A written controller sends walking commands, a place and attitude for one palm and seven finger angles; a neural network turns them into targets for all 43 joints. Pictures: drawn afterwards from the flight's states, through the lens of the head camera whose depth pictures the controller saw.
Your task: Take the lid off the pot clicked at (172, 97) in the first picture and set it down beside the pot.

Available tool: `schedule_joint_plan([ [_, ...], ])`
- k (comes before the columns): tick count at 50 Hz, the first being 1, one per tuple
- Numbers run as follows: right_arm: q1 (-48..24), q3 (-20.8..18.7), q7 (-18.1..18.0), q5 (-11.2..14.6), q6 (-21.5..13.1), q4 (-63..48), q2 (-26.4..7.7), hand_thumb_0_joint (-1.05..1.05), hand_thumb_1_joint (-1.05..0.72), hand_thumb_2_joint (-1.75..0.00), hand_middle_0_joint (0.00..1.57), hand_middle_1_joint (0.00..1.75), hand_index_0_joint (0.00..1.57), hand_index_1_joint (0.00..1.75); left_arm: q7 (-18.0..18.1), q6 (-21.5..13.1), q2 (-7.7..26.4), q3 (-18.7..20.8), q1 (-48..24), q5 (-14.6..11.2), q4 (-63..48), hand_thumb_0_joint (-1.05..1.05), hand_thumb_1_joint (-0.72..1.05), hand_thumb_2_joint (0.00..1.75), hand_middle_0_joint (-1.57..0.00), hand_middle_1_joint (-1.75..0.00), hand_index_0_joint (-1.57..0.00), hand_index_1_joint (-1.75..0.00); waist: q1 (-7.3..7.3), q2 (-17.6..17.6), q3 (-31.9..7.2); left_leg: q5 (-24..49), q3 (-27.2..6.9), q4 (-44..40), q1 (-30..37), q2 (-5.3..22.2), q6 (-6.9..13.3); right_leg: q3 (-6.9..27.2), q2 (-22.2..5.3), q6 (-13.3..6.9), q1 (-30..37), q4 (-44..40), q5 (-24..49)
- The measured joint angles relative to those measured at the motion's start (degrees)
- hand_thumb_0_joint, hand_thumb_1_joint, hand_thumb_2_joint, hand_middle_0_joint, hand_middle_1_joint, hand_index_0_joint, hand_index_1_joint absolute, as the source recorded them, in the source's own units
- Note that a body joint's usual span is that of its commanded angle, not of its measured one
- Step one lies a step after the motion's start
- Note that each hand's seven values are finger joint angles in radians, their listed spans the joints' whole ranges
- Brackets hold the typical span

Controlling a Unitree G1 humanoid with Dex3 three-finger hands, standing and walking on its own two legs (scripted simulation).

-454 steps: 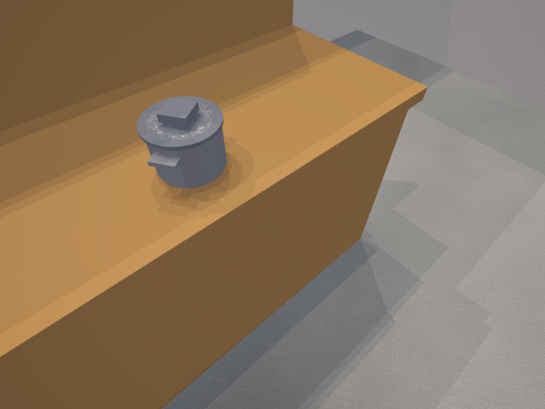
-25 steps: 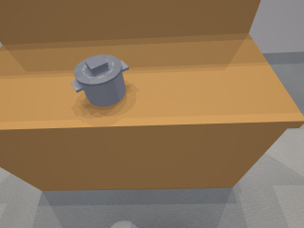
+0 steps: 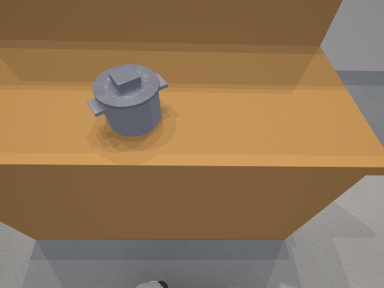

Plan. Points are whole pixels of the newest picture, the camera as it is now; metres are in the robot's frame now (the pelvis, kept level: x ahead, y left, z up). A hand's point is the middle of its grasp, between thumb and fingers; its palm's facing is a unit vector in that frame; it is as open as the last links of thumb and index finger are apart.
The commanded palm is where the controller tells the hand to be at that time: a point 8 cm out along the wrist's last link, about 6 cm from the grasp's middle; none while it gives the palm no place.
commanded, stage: come to a stop and stand still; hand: left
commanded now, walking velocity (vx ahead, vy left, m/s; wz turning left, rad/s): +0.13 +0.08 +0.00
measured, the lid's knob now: (124, 78) +0.53 +0.20 +0.13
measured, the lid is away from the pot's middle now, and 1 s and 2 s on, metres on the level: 0.00 0.00 0.00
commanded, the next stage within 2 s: look again from close up in 0.40 s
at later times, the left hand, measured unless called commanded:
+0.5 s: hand out of the picture +0.02 +0.16 -0.17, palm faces +0.01 -0.98 -0.21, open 7.4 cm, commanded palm none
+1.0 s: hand out of the picture +0.05 +0.15 -0.18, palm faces +0.02 -0.98 -0.19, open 7.4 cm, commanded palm none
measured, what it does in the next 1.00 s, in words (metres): steps on the spot: right foot, then left foot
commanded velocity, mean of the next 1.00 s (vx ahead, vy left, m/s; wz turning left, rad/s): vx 0.03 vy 0.02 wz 0.00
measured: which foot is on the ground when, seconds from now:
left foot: down 0.00-0.04, up 0.06-0.22, down 0.24-1.00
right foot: up 0.00-0.04, down 0.06-1.00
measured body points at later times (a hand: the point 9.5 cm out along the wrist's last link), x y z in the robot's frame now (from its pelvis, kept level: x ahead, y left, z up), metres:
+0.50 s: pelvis +0.00 -0.02 +0.00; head +0.01 -0.02 +0.45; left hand +0.02 +0.21 -0.16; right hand -0.01 -0.25 -0.16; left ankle +0.03 +0.08 -0.73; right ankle -0.02 -0.13 -0.73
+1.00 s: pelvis +0.04 -0.02 +0.00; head +0.05 -0.01 +0.45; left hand +0.05 +0.21 -0.16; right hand +0.08 -0.25 -0.15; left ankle +0.03 +0.08 -0.73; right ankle -0.02 -0.13 -0.73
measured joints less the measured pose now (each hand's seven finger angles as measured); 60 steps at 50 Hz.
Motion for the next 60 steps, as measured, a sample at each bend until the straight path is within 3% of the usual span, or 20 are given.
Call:
schedule_joint_plan([
  [3,1.01,-0.08,0.62,0.44,0.42,-0.56,-1.17,0.00,-0.91,-0.90,0.21,0.30,0.20,0.30,0.38,-2.30,0.62,-1.25,2.02,0.30,-1.07,0.00,0.91,0.90,-0.20,-0.30,-0.20,-0.30,1.04,-0.58,-1.57,-3.39,1.28,5.66,-3.01,-0.02,-1.37,1.10,-1.85,-1.69,5.42,-18.68,8.57],
  [6,2.11,-0.51,1.63,0.25,0.96,-1.09,-3.62,0.00,-0.91,-0.90,0.20,0.30,0.20,0.30,0.72,-3.13,-1.47,-2.90,2.96,0.74,0.46,0.00,0.91,0.90,-0.20,-0.30,-0.20,-0.30,-0.92,3.29,-0.90,-11.88,-1.98,15.00,-4.45,-0.20,-1.36,-0.55,0.26,-1.31,6.19,-16.73,7.97],
  [8,4.16,-0.59,2.03,0.26,1.05,-1.26,-4.23,0.00,-0.91,-0.90,0.20,0.30,0.20,0.30,0.73,-3.53,-2.34,-3.37,3.92,0.81,0.83,0.00,0.91,0.90,-0.20,-0.30,-0.20,-0.30,-1.64,3.52,-1.46,-14.31,-1.56,18.70,-3.76,-1.19,-1.04,-1.19,0.45,-1.24,7.55,-17.63,8.45],
  [11,7.69,-0.29,2.20,0.22,0.46,-1.35,-4.35,0.00,-0.91,-0.90,0.20,0.30,0.20,0.30,0.47,-3.14,-2.66,-3.68,4.95,0.83,0.78,0.00,0.91,0.90,-0.21,-0.30,-0.20,-0.30,-1.97,2.31,-2.79,-14.29,0.43,11.88,1.41,-2.45,-0.62,-1.46,0.09,-1.30,8.17,-17.62,8.20],
  [14,10.46,0.30,1.99,-0.31,-0.34,-0.72,-3.82,0.00,-0.91,-0.90,0.20,0.30,0.20,0.30,0.12,-2.13,-2.24,-3.62,4.50,0.62,0.76,0.00,0.91,0.90,-0.21,-0.30,-0.20,-0.30,-1.96,0.58,-3.09,-9.25,0.78,9.30,2.23,-3.53,2.34,-0.88,-0.31,-2.16,6.80,-14.20,4.56],
  [16,11.85,0.72,1.90,-0.36,-0.41,0.22,-3.26,0.00,-0.91,-0.90,0.20,0.30,0.20,0.30,-0.02,-1.96,-2.04,-3.55,4.37,0.64,0.84,0.00,0.91,0.90,-0.21,-0.30,-0.20,-0.30,-1.65,-0.26,-3.44,-8.77,1.34,8.64,2.23,-3.96,3.17,-0.59,-0.25,-3.13,5.57,-12.15,2.14],
  [20,13.21,1.37,1.53,0.06,-0.23,2.66,-2.14,0.00,-0.91,-0.90,0.20,0.30,0.20,0.30,-0.15,-2.96,-2.13,-3.55,4.84,0.54,1.32,0.00,0.91,0.90,-0.21,-0.30,-0.20,-0.30,-1.01,-0.54,-3.74,-8.26,1.66,7.24,2.52,-4.14,2.73,-0.53,0.40,-3.28,6.17,-15.63,7.79],
  [24,13.20,1.70,1.38,0.33,-0.07,4.34,-1.02,0.00,-0.91,-0.90,0.20,0.30,0.20,0.30,0.02,-3.73,-2.80,-3.96,6.71,0.17,2.24,0.00,0.91,0.90,-0.21,-0.30,-0.20,-0.30,-1.18,0.31,-4.24,-8.62,0.73,6.10,3.23,-3.43,1.55,-1.17,1.30,-3.03,8.02,-18.98,8.29],
  [30,11.84,2.39,0.88,0.56,-1.97,5.76,0.90,0.01,-0.91,-0.90,0.20,0.30,0.20,0.30,0.19,-3.35,-3.12,-4.03,6.89,0.04,4.39,0.00,0.91,0.90,-0.21,-0.30,-0.20,-0.30,-1.01,-0.77,-3.76,-7.85,1.07,3.35,5.18,-3.51,2.16,-0.78,1.35,-2.81,9.85,-21.79,8.90],
  [37,9.63,2.29,0.29,0.88,-2.57,7.33,0.28,0.01,-0.93,-0.90,0.20,0.30,0.20,0.30,0.41,-3.90,-3.55,-3.91,6.02,0.02,5.50,0.00,0.91,0.90,-0.20,-0.30,-0.20,-0.30,-0.16,-1.20,-3.26,-8.01,1.21,1.72,6.64,-3.80,2.23,-0.62,1.13,-2.56,11.41,-23.71,8.93],
  [60,5.96,2.34,-0.08,0.96,-2.64,8.04,-0.43,0.00,-0.92,-0.90,0.20,0.30,0.20,0.30,0.58,-3.99,-2.71,-3.60,5.03,0.04,6.61,0.00,0.91,0.90,-0.20,-0.30,-0.20,-0.30,0.27,-1.26,-3.43,-8.66,1.41,-0.50,9.99,-3.71,1.70,-0.32,1.32,-2.77,14.89,-26.49,8.69],
])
